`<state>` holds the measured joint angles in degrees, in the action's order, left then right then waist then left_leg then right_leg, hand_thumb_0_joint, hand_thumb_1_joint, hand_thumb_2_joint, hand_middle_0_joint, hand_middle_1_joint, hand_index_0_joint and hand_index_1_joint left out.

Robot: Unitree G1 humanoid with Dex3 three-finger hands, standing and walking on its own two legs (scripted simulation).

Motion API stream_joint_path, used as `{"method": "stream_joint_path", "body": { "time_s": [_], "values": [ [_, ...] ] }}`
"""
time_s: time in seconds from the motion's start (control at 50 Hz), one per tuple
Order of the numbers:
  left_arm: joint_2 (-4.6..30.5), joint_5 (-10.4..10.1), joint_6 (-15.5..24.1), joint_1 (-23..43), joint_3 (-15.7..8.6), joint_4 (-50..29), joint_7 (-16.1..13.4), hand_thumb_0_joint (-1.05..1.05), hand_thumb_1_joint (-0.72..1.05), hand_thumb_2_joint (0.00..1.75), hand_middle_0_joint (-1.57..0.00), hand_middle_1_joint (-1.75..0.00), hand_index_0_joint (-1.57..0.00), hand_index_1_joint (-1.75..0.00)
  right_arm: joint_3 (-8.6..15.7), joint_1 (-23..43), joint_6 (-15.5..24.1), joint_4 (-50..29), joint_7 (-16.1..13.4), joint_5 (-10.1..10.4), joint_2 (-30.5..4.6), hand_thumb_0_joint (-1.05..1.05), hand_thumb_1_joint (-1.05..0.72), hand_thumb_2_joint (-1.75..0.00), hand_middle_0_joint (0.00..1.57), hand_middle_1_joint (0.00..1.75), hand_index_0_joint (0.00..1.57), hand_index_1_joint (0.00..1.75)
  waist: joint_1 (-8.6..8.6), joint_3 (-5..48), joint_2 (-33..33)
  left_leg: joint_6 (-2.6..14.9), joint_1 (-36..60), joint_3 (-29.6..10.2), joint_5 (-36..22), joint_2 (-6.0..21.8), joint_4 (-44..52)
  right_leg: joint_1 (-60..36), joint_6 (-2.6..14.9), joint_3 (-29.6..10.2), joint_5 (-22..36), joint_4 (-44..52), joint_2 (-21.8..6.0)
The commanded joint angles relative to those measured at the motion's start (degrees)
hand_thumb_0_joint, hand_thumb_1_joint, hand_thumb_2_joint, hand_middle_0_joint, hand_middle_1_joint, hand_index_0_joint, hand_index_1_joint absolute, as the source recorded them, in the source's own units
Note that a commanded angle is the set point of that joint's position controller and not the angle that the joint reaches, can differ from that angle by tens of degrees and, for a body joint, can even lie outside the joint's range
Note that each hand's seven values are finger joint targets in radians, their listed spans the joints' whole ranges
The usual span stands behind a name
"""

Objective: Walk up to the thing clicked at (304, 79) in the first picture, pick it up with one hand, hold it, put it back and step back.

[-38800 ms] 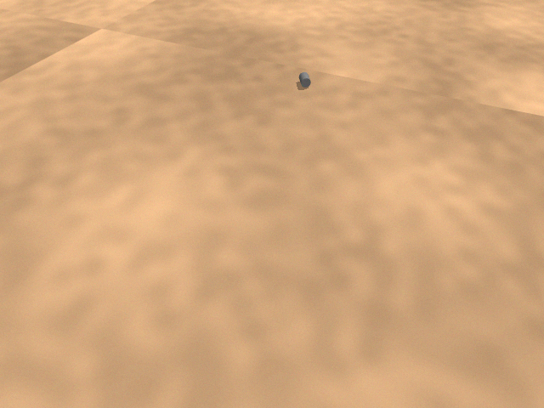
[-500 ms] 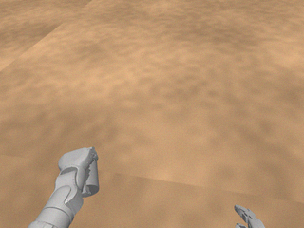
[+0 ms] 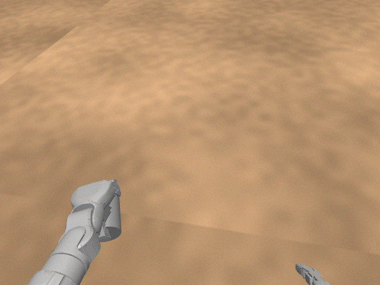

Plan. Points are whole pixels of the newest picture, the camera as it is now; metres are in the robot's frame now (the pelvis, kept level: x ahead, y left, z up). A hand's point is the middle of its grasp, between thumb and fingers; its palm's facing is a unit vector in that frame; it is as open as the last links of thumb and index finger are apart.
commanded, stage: hold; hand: left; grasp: from above
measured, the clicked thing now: (105, 216) +0.31 +0.23 -0.05
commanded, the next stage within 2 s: crouch in 0.08 s
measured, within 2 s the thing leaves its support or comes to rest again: neither
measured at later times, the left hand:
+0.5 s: hand (106, 229) +0.29 +0.23 -0.08, palm faces -0.44 -0.14 -0.89, open 12.1 cm
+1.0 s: hand (129, 241) +0.35 +0.25 -0.32, palm faces -0.37 -0.12 -0.92, open 12.1 cm
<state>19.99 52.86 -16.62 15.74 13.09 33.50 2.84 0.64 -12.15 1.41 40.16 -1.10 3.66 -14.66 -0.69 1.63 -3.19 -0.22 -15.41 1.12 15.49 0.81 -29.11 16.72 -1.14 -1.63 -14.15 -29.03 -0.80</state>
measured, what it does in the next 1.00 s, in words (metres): lowers itself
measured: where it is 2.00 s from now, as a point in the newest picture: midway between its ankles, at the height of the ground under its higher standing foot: outside the picture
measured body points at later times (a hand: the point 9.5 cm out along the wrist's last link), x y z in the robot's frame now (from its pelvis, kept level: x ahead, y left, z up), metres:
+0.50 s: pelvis -0.01 +0.00 -0.01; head +0.02 -0.01 +0.44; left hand +0.31 +0.24 -0.03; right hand +0.12 -0.25 -0.12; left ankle +0.00 +0.12 -0.74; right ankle +0.01 -0.13 -0.74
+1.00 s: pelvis -0.07 +0.01 -0.20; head +0.10 +0.02 +0.22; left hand +0.36 +0.25 -0.27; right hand -0.03 -0.27 -0.32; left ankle -0.01 +0.12 -0.74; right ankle +0.01 -0.13 -0.74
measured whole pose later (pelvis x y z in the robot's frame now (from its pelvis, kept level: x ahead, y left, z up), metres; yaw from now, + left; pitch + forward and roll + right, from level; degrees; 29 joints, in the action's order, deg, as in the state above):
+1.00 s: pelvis -0.07 +0.01 -0.20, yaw +0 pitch +32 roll -3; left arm 22.7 57.7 -7.7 43.6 -0.7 76.4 -25.7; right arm 2.8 -14.7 3.6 45.2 2.0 -2.6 -14.2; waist 8.6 12.0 -2.8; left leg 0.3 -89.2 -1.6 34.2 1.1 -91.6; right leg 88.7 -1.8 -0.4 -31.5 -88.5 0.1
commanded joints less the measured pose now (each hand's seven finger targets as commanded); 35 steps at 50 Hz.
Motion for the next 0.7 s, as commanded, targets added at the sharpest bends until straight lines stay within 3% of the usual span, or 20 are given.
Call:
{"method": "stream_joint_path", "body": {
  "time_s": [0.0, 0.06, 0.1, 0.14, 0.16, 0.18, 0.2, 0.26, 0.3, 0.36, 0.38, 0.42, 0.48, 0.56, 0.58, 0.64, 0.68],
  "values": [
    [10.9, 1.4, -0.5, 18.0, -4.8, -11.1, -2.2, 0.00, 0.47, 1.03, -0.97, -0.73, -0.92, -0.79, 2.5, 4.8, 2.5, -8.5, -0.4, -0.2, -6.9, 0.00, -0.90, -0.90, 0.20, 0.30, 0.20, 0.30, -0.19, 14.6, 1.6, 0.56, 6.0, 0.3, -16.7, -1.5, 3.0, -5.7, 1.58, 1.8, 13.8, 2.9, 2.4],
    [9.9, 1.3, -0.6, 17.4, -4.0, -10.5, -2.0, 0.00, 0.45, 1.02, -0.96, -0.72, -0.91, -0.77, 2.6, 4.5, 2.3, -8.6, -0.3, -0.2, -6.9, 0.00, -0.90, -0.90, 0.20, 0.30, 0.20, 0.30, 0.13, 13.1, 2.2, 0.59, 5.6, 0.2, -15.6, -1.4, 3.5, -5.3, 1.69, 2.0, 12.8, 3.2, 2.4],
    [11.6, 1.4, -0.3, 17.6, -5.5, -10.1, -2.2, 0.00, 0.43, 1.03, -0.95, -0.72, -0.90, -0.77, 2.6, 4.1, 2.2, -8.4, -0.2, -0.3, -7.1, 0.00, -0.90, -0.90, 0.20, 0.30, 0.20, 0.30, -0.08, 13.7, 2.2, 0.54, 5.7, 0.2, -16.4, -1.3, 3.3, -5.7, 1.74, 2.0, 13.2, 3.0, 2.3],
    [10.8, 1.9, -0.1, 20.1, -4.5, -11.2, -2.4, 0.00, 0.43, 1.04, -0.96, -0.72, -0.91, -0.78, 2.6, 4.2, 2.2, -8.5, -0.2, -0.4, -6.9, 0.00, -0.90, -0.90, 0.20, 0.30, 0.20, 0.30, 0.56, 14.3, 1.5, 0.60, 6.5, 0.4, -16.2, -1.5, 3.2, -5.2, 1.69, 1.7, 13.5, 3.1, 2.2],
    [11.6, 2.0, -0.1, 20.2, -5.4, -11.4, -2.6, 0.00, 0.51, 0.96, -0.94, -0.80, -0.95, -0.86, 2.6, 3.8, 2.1, -8.5, -0.2, -0.4, -7.1, 0.00, -0.91, -0.91, 0.20, 0.30, 0.20, 0.30, 0.16, 14.6, 1.8, 0.71, 6.4, 0.4, -16.3, -1.5, 3.1, -5.8, 1.65, 1.8, 13.6, 3.2, 2.2],
    [11.8, 1.7, 0.0, 19.8, -5.8, -12.1, -2.9, 0.00, 0.43, 0.91, -0.86, -0.80, -0.87, -0.80, 2.6, 3.8, 2.1, -8.6, -0.1, -0.4, -7.2, 0.00, -0.87, -0.89, 0.20, 0.30, 0.20, 0.30, 0.04, 15.1, 1.3, 0.58, 6.5, 0.4, -16.7, -1.4, 3.3, -6.1, 1.78, 1.7, 13.8, 3.1, 2.2],
    [11.0, 1.8, -0.3, 17.7, -5.6, -10.2, -3.0, 0.00, 0.45, 0.94, -0.87, -0.79, -0.87, -0.79, 2.5, 4.0, 1.9, -8.6, -0.1, -0.3, -6.7, 0.00, -0.87, -0.89, 0.20, 0.30, 0.20, 0.30, -0.32, 14.1, 1.9, 0.72, 6.0, 0.5, -16.5, -1.5, 3.3, -6.0, 1.68, 1.9, 13.8, 3.2, 2.2],
    [9.4, 2.0, 0.0, 17.9, -4.3, -7.6, -3.8, 0.00, 0.40, 0.94, -0.84, -0.79, -0.83, -0.79, 2.5, 3.4, 1.7, -8.4, 0.1, -0.3, -7.0, 0.00, -0.87, -0.89, 0.20, 0.30, 0.20, 0.30, 1.14, 11.5, 3.9, 1.00, 5.1, 0.8, -13.9, -1.6, 3.3, -4.2, 1.55, 1.7, 11.8, 3.8, 2.0],
    [8.5, 2.0, 0.8, 17.3, -4.3, -4.8, -4.8, 0.00, 0.39, 0.95, -0.83, -0.80, -0.83, -0.81, 2.6, 3.0, 1.8, -8.3, 0.2, -0.5, -7.0, 0.00, -0.87, -0.90, 0.20, 0.30, 0.20, 0.30, 1.16, 10.0, 4.4, 0.95, 3.9, 0.6, -11.8, -1.5, 3.4, -2.7, 1.67, 1.9, 9.6, 3.7, 2.0],
    [7.8, 2.5, 2.2, 18.1, -4.6, -0.2, -7.9, 0.00, 0.41, 0.95, -0.85, -0.80, -0.84, -0.81, 2.7, 2.3, 1.8, -7.7, 0.7, -0.7, -7.0, 0.00, -0.87, -0.89, 0.20, 0.30, 0.20, 0.30, 1.60, 8.2, 5.8, 1.05, 0.9, 0.8, -8.6, -1.8, 2.2, -0.6, 1.39, 1.7, 6.8, 3.4, 1.7],
    [6.7, 2.9, 2.6, 18.5, -3.6, 3.3, -9.1, 0.00, 0.42, 0.94, -0.86, -0.79, -0.85, -0.80, 2.7, 1.8, 1.8, -7.4, 0.9, -0.8, -7.1, 0.00, -0.87, -0.90, 0.20, 0.30, 0.20, 0.30, 2.60, 7.2, 6.7, 1.13, -0.4, 0.9, -7.6, -2.0, 1.4, 0.5, 1.28, 1.6, 6.2, 3.1, 1.5],
    [7.8, 3.3, 3.7, 19.9, -5.0, 6.7, -12.0, 0.00, 0.44, 0.93, -0.86, -0.80, -0.86, -0.80, 3.1, 0.8, 1.7, -6.3, 1.3, -1.0, -7.3, 0.00, -0.87, -0.89, 0.20, 0.30, 0.20, 0.30, 2.42, 7.9, 5.5, 0.80, -3.0, 1.0, -6.5, -2.1, -0.6, 2.0, 1.43, 1.5, 5.0, 1.1, 1.4],
    [7.4, 4.4, 6.0, 27.4, -4.9, 9.4, -16.4, 0.00, 0.43, 0.89, -0.84, -0.81, -0.85, -0.80, 4.0, -2.1, 1.5, -4.1, 1.8, -1.6, -7.8, 0.00, -0.88, -0.89, 0.20, 0.30, 0.20, 0.30, 4.23, 13.6, 2.3, 0.27, -6.4, 1.4, -7.6, -1.6, -6.9, 7.9, 1.89, 1.1, 6.5, -5.8, 1.8],
    [6.7, 7.1, 8.6, 31.4, -6.4, 18.7, -21.8, 0.00, 0.44, 0.85, -0.84, -0.82, -0.86, -0.80, 4.6, -4.3, 1.3, -2.7, 2.0, -2.7, -7.7, 0.00, -0.88, -0.89, 0.20, 0.30, 0.20, 0.30, 5.54, 19.6, 2.9, -0.01, -19.4, 1.4, -5.9, -1.6, -19.4, 17.3, 1.92, 1.0, 5.8, -17.3, 1.8],
    [8.7, 7.7, 9.4, 33.2, -7.6, 19.6, -22.9, 0.00, 0.44, 0.86, -0.84, -0.83, -0.86, -0.81, 5.0, -4.9, 1.4, -2.8, 1.9, -2.9, -8.2, 0.00, -0.88, -0.89, 0.20, 0.30, 0.20, 0.30, 5.25, 21.1, 2.1, -0.11, -22.1, 1.3, -4.7, -1.5, -21.7, 19.9, 2.12, 1.2, 4.6, -19.6, 1.8],
    [8.7, 9.0, 10.4, 34.7, -8.3, 25.6, -25.4, 0.00, 0.51, 0.89, -0.88, -0.84, -0.90, -0.82, 5.4, -5.9, 1.5, -2.9, 1.8, -3.3, -8.4, 0.00, -0.88, -0.89, 0.20, 0.30, 0.20, 0.30, 5.94, 23.9, 1.3, 0.00, -30.8, 1.3, -1.1, -1.7, -28.3, 27.5, 2.33, 1.4, 1.6, -25.9, 2.0],
    [10.6, 8.9, 10.6, 36.1, -9.8, 28.1, -26.9, 0.00, 0.52, 0.90, -0.89, -0.85, -0.91, -0.84, 5.6, -6.3, 2.0, -2.4, 1.7, -3.8, -8.8, 0.00, -0.88, -0.89, 0.20, 0.30, 0.20, 0.30, 5.59, 27.0, 0.5, 0.07, -36.0, 0.7, 1.2, -1.6, -32.6, 32.3, 2.66, 2.0, -0.9, -30.6, 2.2]
  ]
}}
